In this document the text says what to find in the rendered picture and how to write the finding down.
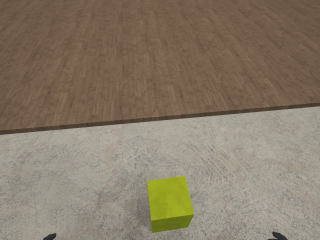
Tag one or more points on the carton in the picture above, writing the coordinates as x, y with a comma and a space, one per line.
170, 204

